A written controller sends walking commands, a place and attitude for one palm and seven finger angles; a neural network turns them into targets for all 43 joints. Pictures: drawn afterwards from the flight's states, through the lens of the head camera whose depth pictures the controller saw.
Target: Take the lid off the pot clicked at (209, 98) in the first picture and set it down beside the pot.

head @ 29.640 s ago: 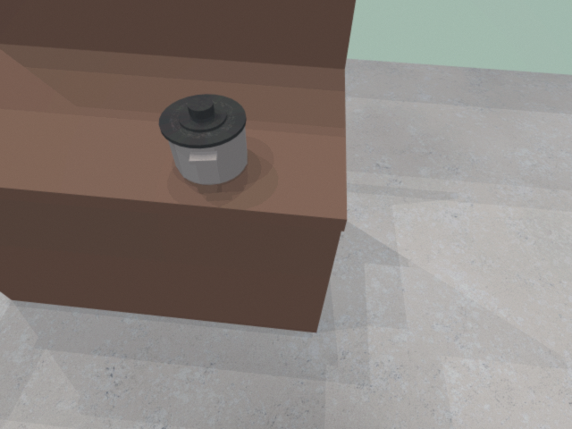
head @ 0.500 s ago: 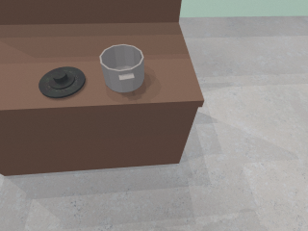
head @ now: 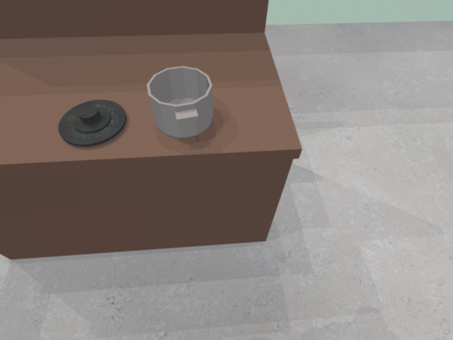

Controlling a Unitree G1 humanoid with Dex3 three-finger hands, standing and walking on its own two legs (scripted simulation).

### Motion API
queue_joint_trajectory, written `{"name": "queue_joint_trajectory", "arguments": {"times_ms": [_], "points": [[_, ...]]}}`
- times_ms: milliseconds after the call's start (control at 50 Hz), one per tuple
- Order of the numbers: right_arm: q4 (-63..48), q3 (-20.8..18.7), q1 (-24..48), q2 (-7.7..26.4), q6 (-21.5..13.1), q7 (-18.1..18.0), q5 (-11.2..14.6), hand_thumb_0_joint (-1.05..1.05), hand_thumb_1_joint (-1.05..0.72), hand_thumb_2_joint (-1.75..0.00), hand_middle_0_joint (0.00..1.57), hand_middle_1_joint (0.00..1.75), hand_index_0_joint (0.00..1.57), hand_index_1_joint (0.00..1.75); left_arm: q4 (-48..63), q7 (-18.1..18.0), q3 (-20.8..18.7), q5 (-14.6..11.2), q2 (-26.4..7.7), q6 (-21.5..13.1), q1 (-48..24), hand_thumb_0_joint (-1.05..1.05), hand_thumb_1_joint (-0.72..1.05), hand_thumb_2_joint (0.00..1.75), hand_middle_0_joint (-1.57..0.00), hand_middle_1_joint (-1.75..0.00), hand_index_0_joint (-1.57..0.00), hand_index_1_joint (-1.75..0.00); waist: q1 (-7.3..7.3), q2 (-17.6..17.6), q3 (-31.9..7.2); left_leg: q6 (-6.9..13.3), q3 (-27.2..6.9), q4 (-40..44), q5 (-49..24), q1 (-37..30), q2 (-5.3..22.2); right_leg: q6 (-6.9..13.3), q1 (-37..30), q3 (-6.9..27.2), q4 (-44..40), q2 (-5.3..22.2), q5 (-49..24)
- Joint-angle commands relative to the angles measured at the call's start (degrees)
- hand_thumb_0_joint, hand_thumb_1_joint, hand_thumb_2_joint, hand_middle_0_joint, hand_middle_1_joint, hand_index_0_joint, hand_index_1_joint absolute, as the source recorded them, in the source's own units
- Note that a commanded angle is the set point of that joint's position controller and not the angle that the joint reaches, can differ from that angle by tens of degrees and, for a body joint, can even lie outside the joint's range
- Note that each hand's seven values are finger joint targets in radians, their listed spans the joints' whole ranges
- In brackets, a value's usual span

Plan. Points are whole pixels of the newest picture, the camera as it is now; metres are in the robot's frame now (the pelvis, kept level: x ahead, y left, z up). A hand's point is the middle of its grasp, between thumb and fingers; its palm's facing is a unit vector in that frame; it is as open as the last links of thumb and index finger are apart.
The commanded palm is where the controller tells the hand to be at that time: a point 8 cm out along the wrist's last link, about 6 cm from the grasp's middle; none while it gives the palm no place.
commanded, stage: let the arm hang, fingers relaxed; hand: left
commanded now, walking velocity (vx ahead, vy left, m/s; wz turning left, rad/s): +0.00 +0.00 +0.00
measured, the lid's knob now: (89, 114) +0.63 +0.39 -0.03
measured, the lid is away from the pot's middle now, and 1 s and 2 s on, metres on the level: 0.25 0.25 0.25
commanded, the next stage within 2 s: look to check the result in 0.40 s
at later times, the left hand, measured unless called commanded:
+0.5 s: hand out of the picture +0.03 +0.18 -0.18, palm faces +0.02 -0.98 -0.21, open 7.3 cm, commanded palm none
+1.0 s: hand out of the picture +0.02 +0.18 -0.18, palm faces +0.02 -0.98 -0.22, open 7.3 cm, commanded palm none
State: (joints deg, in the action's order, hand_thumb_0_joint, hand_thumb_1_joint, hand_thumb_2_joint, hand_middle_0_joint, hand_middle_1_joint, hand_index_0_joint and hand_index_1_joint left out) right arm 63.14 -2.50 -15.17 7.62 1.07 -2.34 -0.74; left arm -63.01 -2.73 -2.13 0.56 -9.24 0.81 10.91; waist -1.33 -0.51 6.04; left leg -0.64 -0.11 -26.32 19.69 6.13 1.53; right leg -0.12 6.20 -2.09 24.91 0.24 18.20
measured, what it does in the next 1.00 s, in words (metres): stands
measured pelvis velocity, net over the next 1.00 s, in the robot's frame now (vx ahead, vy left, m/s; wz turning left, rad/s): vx -0.01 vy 0.00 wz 0.00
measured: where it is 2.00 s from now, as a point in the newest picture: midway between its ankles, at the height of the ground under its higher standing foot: outside the picture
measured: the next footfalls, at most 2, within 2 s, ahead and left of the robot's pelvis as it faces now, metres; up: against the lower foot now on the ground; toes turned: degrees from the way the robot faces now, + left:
none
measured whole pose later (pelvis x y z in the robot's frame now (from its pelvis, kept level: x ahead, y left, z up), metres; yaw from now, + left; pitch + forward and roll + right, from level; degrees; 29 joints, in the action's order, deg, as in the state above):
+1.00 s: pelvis -0.01 +0.00 +0.00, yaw +0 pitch -1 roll +0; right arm 63.8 -2.3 -15.6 7.3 0.6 -2.6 -0.8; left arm -63.7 -2.8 -2.3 0.5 -8.8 0.6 11.1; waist -1.4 -0.5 5.6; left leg -0.5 0.1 -24.8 18.4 5.7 1.1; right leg -0.3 6.1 -1.9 24.1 0.7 17.2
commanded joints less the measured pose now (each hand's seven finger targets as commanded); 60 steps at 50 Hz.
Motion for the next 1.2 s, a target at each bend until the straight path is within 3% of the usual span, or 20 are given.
{"name": "queue_joint_trajectory", "arguments": {"times_ms": [0,260,420,480,920,1000,1060,1180], "points": [[-0.7,-0.9,-5.3,6.1,-0.5,-0.6,0.2,0.00,-0.90,-0.90,0.20,0.30,0.20,0.30,2.0,-0.1,-1.0,-0.2,-6.0,-1.1,2.8,0.00,0.90,0.90,-0.20,-0.30,-0.20,-0.30,-0.07,-0.4,-3.9,2.9,-2.0,2.2,-24.0,-0.8,4.0,2.0,-0.9,3.3,-2.4,5.2,-22.5],[-0.4,-0.8,-5.2,5.8,-0.5,-0.7,0.2,0.00,-0.90,-0.90,0.20,0.30,0.20,0.30,1.9,-0.1,-0.9,-0.2,-5.7,-1.0,3.0,0.00,0.90,0.90,-0.20,-0.30,-0.20,-0.30,-0.11,-0.4,-2.7,2.8,-2.1,2.8,-23.6,-0.2,4.0,1.9,-0.4,3.2,-2.8,5.0,-21.7],[-0.3,-0.9,-5.5,5.8,-0.7,-0.8,0.2,0.00,-0.90,-0.90,0.20,0.30,0.20,0.30,1.8,-0.2,-1.0,-0.3,-5.5,-1.1,3.3,0.00,0.90,0.90,-0.20,-0.30,-0.20,-0.30,-0.12,-1.1,-4.3,2.7,-1.9,2.1,-27.8,-1.6,4.2,2.0,-1.1,2.9,-2.0,5.2,-25.0],[-0.1,-0.9,-5.4,5.7,-0.6,-0.8,0.2,0.00,-0.90,-0.90,0.20,0.30,0.20,0.30,1.7,-0.2,-1.0,-0.2,-5.4,-1.0,3.0,0.00,0.90,0.90,-0.20,-0.30,-0.20,-0.30,-0.12,-0.7,-2.6,2.8,-2.1,2.6,-26.4,-0.8,4.2,1.9,-0.3,2.7,-2.4,5.0,-22.9],[-0.1,-0.6,-6.0,5.8,-0.8,-0.9,0.1,0.00,-0.90,-0.90,0.20,0.30,0.20,0.30,1.4,-0.1,-1.1,-0.2,-5.1,-1.1,3.2,0.00,0.90,0.90,-0.20,-0.30,-0.20,-0.30,-0.21,-0.7,-3.8,2.8,-2.3,3.4,-26.0,-1.2,4.2,1.8,-0.7,2.8,-2.5,5.0,-21.9],[0.1,-0.6,-5.9,5.6,-0.7,-0.8,0.1,0.00,-0.90,-0.90,0.20,0.30,0.20,0.30,1.3,-0.1,-1.0,-0.2,-5.1,-1.0,3.1,0.00,0.90,0.90,-0.20,-0.30,-0.20,-0.30,-0.19,-1.1,-2.4,2.8,-2.3,3.8,-24.6,-0.6,4.2,1.7,0.1,2.8,-2.8,4.9,-20.4],[0.1,-0.6,-5.7,5.5,-0.7,-0.7,0.2,0.00,-0.90,-0.90,0.20,0.30,0.20,0.30,1.2,-0.1,-1.1,-0.2,-5.3,-1.1,3.3,0.00,0.90,0.90,-0.20,-0.30,-0.20,-0.30,-0.11,0.7,-2.7,2.8,-2.3,3.7,-23.1,-0.4,4.0,1.8,-0.2,3.4,-3.3,5.1,-21.0],[0.1,-0.5,-5.6,5.4,-0.7,-0.7,0.1,0.00,-0.90,-0.90,0.20,0.30,0.20,0.30,1.2,-0.1,-1.1,-0.2,-5.3,-1.1,3.3,0.00,0.90,0.90,-0.20,-0.30,-0.20,-0.30,-0.12,-0.1,-2.3,2.7,-2.3,4.0,-21.7,0.0,3.9,1.9,0.0,3.5,-3.6,5.2,-20.1]]}}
